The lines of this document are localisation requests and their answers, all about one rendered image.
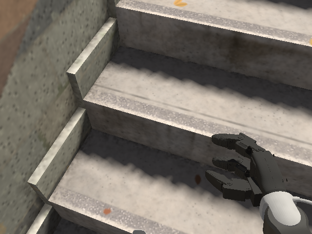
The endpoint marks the right robot forearm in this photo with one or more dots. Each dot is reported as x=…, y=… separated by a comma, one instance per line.
x=281, y=215

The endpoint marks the right robot hand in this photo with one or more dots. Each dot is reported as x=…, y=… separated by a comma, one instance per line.
x=258, y=177

